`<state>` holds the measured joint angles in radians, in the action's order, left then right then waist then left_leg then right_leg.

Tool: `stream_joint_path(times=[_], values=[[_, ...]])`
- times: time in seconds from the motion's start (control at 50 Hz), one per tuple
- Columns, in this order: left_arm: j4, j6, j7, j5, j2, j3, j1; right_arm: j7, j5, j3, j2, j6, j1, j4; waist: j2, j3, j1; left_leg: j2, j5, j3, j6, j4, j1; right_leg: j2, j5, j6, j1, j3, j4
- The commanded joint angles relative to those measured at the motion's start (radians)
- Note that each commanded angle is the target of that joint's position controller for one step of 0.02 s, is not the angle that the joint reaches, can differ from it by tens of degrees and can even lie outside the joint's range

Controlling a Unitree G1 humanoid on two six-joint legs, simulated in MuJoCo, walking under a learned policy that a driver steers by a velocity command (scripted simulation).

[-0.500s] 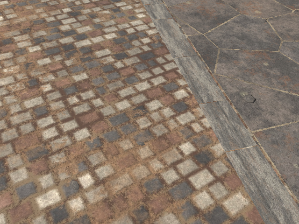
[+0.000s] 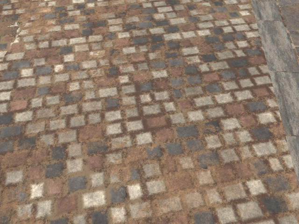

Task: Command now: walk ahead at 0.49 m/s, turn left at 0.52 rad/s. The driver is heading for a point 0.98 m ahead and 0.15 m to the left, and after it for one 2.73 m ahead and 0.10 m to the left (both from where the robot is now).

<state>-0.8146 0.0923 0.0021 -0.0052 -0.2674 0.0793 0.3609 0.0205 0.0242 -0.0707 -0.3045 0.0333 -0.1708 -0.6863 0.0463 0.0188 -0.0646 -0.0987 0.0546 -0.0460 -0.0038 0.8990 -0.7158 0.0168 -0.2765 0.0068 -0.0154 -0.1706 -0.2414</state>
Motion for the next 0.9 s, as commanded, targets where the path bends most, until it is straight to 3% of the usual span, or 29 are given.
stream_joint_path(times=[0.02, 0.08, 0.12, 0.14, 0.16, 0.18, 0.2, 0.22, 0.24, 0.26, 0.28, 0.3, 0.32, 0.36, 0.4, 0.48, 0.56, 0.62, 0.64, 0.66, 0.68, 0.7, 0.72, 0.74, 0.76, 0.78, 0.8, 0.82, 0.9], values=[[0.066, 0.013, -0.011, 0.011, -0.167, 0.036, -0.079, 0.026, -0.002, 0.015, -0.004, 0.013, 0.087, 0.095, -0.084, 0.100, 0.015, -0.013, -0.085, 0.028, -0.020, -0.148, 0.017, -0.286, 0.350, 0.146, 0.074, 0.056, 0.120], [0.046, -0.005, -0.012, 0.026, -0.199, 0.045, -0.054, 0.043, 0.001, 0.009, -0.027, 0.012, 0.144, 0.136, -0.085, 0.099, 0.013, 0.017, -0.024, 0.077, -0.062, -0.234, 0.046, -0.304, 0.503, 0.121, -0.022, 0.009, 0.057], [0.044, -0.021, -0.016, 0.032, -0.236, 0.054, -0.051, 0.044, -0.002, -0.012, -0.068, 0.005, 0.104, 0.146, -0.123, 0.029, 0.053, 0.090, 0.077, 0.140, -0.103, -0.241, 0.166, -0.300, 0.855, 0.101, -0.073, -0.023, -0.089], [0.047, -0.032, -0.019, 0.036, -0.250, 0.056, -0.054, 0.041, -0.001, -0.032, -0.103, 0.000, 0.008, 0.130, -0.132, -0.035, 0.110, 0.136, 0.118, 0.166, -0.129, -0.248, 0.293, -0.287, 0.984, 0.091, -0.070, -0.038, -0.241], [0.053, -0.036, -0.021, 0.041, -0.241, 0.050, -0.064, 0.029, 0.002, -0.063, -0.153, -0.006, -0.154, 0.093, -0.117, -0.120, 0.201, 0.178, 0.072, 0.166, -0.168, -0.302, 0.539, -0.255, 0.969, 0.062, 0.027, -0.060, -0.458], [0.071, -0.029, -0.023, 0.016, -0.184, 0.027, -0.035, 0.006, 0.007, -0.093, -0.234, -0.021, -0.293, 0.064, 0.008, -0.210, 0.245, 0.060, 0.071, -0.048, -0.222, -0.317, 0.843, -0.204, 0.577, 0.017, 0.281, -0.057, -0.782], [0.129, -0.002, -0.006, -0.012, -0.044, -0.020, 0.068, 0.007, 0.008, -0.094, -0.329, -0.005, -0.228, 0.084, 0.243, -0.326, 0.094, -0.194, 0.302, -0.661, -0.422, -0.462, 1.113, 0.011, -0.326, -0.035, 0.687, 0.089, -1.129], [0.142, 0.033, 0.005, 0.025, -0.149, -0.004, -0.067, 0.014, 0.002, -0.069, -0.232, 0.010, -0.257, 0.111, 0.102, -0.400, 0.188, -0.223, 0.413, -0.793, -0.408, -0.600, 1.121, -0.006, -0.304, -0.017, 0.776, 0.281, -1.194], [0.172, 0.046, 0.009, 0.055, -0.182, 0.004, -0.155, 0.016, -0.008, -0.055, -0.188, 0.024, -0.221, 0.098, 0.057, -0.240, 0.185, -0.200, 0.345, -0.657, -0.354, -0.623, 1.007, -0.043, -0.205, 0.003, 0.837, 0.270, -1.156], [0.172, 0.053, 0.001, 0.040, -0.163, -0.003, -0.166, 0.015, -0.005, -0.047, -0.166, 0.031, -0.159, 0.101, -0.036, -0.151, 0.134, -0.158, 0.228, -0.540, -0.322, -0.617, 0.851, -0.089, -0.119, 0.010, 0.799, 0.268, -1.066], [0.161, 0.051, -0.006, 0.014, -0.162, 0.001, -0.160, 0.012, -0.009, -0.038, -0.138, 0.031, -0.096, 0.112, -0.053, -0.100, 0.092, -0.118, 0.107, -0.442, -0.301, -0.619, 0.719, -0.117, -0.075, 0.003, 0.732, 0.265, -0.983], [0.154, 0.040, -0.005, 0.006, -0.168, 0.005, -0.136, 0.007, -0.024, -0.030, -0.121, 0.033, -0.060, 0.127, -0.026, -0.089, 0.058, -0.092, 0.027, -0.390, -0.296, -0.638, 0.633, -0.137, -0.043, -0.002, 0.663, 0.274, -0.949], [0.150, 0.028, -0.004, 0.000, -0.165, 0.006, -0.124, 0.004, -0.026, -0.029, -0.118, 0.035, -0.044, 0.130, -0.016, -0.082, 0.044, -0.078, -0.019, -0.366, -0.299, -0.657, 0.585, -0.139, -0.027, -0.015, 0.633, 0.268, -0.916], [0.147, 0.008, -0.006, -0.012, -0.140, 0.000, -0.130, -0.006, -0.019, -0.030, -0.126, 0.040, -0.056, 0.113, -0.019, -0.063, 0.038, -0.058, -0.113, -0.298, -0.305, -0.673, 0.506, -0.132, 0.011, -0.048, 0.613, 0.243, -0.841], [0.169, 0.000, -0.008, -0.016, -0.117, -0.010, -0.202, -0.020, -0.015, -0.035, -0.145, 0.039, -0.084, 0.095, -0.018, -0.032, 0.057, -0.028, -0.129, -0.247, -0.291, -0.679, 0.466, -0.116, 0.115, -0.076, 0.631, 0.230, -0.721], [0.202, 0.009, 0.004, -0.005, -0.086, -0.026, -0.360, -0.033, -0.004, -0.037, -0.155, 0.027, -0.138, 0.066, 0.021, -0.009, 0.121, 0.025, 0.002, -0.212, -0.227, -0.653, 0.442, -0.052, 0.353, -0.084, 0.556, 0.222, -0.412], [0.224, 0.025, 0.023, 0.011, -0.120, -0.015, -0.427, -0.036, 0.004, -0.038, -0.152, 0.016, -0.192, 0.037, 0.042, -0.007, 0.141, -0.013, 0.074, -0.313, -0.211, -0.577, 0.524, -0.021, 0.339, -0.063, 0.516, 0.251, -0.284], [0.207, 0.037, 0.031, 0.012, -0.146, 0.000, -0.361, -0.039, -0.003, -0.035, -0.137, 0.007, -0.190, 0.023, 0.089, -0.017, 0.108, -0.052, 0.016, -0.363, -0.190, -0.497, 0.603, -0.025, 0.236, -0.017, 0.451, 0.237, -0.249], [0.187, 0.042, 0.028, 0.008, -0.155, 0.010, -0.289, -0.038, -0.004, -0.030, -0.120, 0.005, -0.181, 0.023, 0.094, -0.040, 0.068, -0.027, -0.062, -0.350, -0.171, -0.438, 0.603, -0.013, 0.231, 0.010, 0.352, 0.211, -0.207], [0.170, 0.047, 0.022, -0.004, -0.187, 0.024, -0.184, -0.034, -0.010, -0.014, -0.078, 0.007, -0.181, 0.029, 0.070, -0.129, 0.018, 0.025, -0.109, -0.301, -0.138, -0.276, 0.567, -0.071, 0.229, 0.059, 0.168, 0.254, -0.215], [0.160, 0.048, 0.017, -0.018, -0.256, 0.040, -0.040, -0.034, -0.027, 0.007, -0.025, 0.011, -0.244, 0.044, -0.096, -0.286, -0.005, 0.114, 0.121, -0.215, -0.087, 0.026, 0.381, -0.258, 0.225, 0.154, -0.133, 0.486, -0.248], [0.101, 0.033, 0.031, -0.008, -0.293, 0.056, 0.042, -0.035, 0.011, 0.015, -0.012, 0.021, -0.360, 0.043, -0.403, -0.343, 0.030, 0.213, 0.534, -0.131, -0.026, 0.301, 0.060, -0.412, -0.077, 0.294, -0.333, 0.944, -0.093], [0.115, 0.031, 0.035, 0.019, -0.195, 0.033, 0.018, -0.039, 0.022, -0.004, -0.113, 0.023, -0.292, 0.028, -0.244, -0.227, -0.002, 0.152, 0.492, -0.177, -0.021, 0.397, -0.051, -0.399, -0.290, 0.266, -0.269, 0.962, -0.040], [0.121, 0.024, 0.030, 0.017, -0.150, 0.018, -0.036, -0.038, 0.014, -0.013, -0.145, 0.022, -0.168, 0.048, -0.151, -0.109, -0.018, 0.118, 0.402, -0.147, -0.022, 0.405, -0.074, -0.360, -0.245, 0.226, -0.151, 0.806, -0.033], [0.128, 0.018, 0.028, 0.006, -0.135, 0.008, -0.079, -0.038, -0.002, -0.009, -0.132, 0.024, -0.102, 0.064, -0.091, -0.047, -0.003, 0.086, 0.341, -0.114, -0.021, 0.374, -0.049, -0.317, -0.118, 0.211, -0.037, 0.691, -0.019], [0.122, 0.015, 0.026, 0.000, -0.119, 0.001, -0.105, -0.033, -0.014, -0.009, -0.114, 0.029, -0.072, 0.076, -0.088, -0.008, 0.019, 0.054, 0.292, -0.102, -0.020, 0.312, -0.028, -0.281, -0.017, 0.211, 0.038, 0.616, 0.000], [0.120, 0.016, 0.022, -0.007, -0.108, -0.005, -0.115, -0.027, -0.014, -0.007, -0.095, 0.032, -0.081, 0.077, -0.118, -0.009, 0.042, 0.026, 0.261, -0.087, -0.019, 0.266, 0.021, -0.250, 0.060, 0.201, 0.083, 0.557, 0.019], [0.113, 0.018, 0.023, -0.003, -0.102, -0.008, -0.109, -0.025, -0.015, -0.003, -0.078, 0.034, -0.087, 0.075, -0.141, -0.015, 0.050, 0.018, 0.252, -0.064, -0.014, 0.225, 0.047, -0.226, 0.121, 0.207, 0.103, 0.527, 0.034], [0.083, 0.011, 0.012, 0.023, -0.157, 0.004, -0.068, -0.021, -0.032, 0.021, -0.021, 0.048, 0.005, 0.109, -0.127, -0.004, 0.038, 0.015, 0.187, -0.010, 0.024, -0.023, 0.061, -0.206, 0.297, 0.239, 0.136, 0.442, 0.068]])
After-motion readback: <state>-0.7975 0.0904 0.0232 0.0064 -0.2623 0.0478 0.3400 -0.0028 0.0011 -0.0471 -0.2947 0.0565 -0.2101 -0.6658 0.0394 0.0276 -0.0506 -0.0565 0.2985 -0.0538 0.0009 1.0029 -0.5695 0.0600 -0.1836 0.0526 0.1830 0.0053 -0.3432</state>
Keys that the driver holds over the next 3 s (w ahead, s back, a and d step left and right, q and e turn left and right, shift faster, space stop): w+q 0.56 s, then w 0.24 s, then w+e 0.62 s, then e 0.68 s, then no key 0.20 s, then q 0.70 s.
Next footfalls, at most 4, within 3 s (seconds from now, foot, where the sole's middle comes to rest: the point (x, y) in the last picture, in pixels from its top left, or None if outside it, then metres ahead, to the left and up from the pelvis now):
0.18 left None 0.27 0.13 -0.78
0.66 right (164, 201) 0.59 0.01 -0.78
1.14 left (99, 170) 0.72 0.33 -0.78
1.62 right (146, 123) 1.03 0.12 -0.78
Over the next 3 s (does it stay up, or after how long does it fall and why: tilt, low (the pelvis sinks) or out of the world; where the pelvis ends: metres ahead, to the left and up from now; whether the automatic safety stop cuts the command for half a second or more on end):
stays up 0.96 0.26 0.00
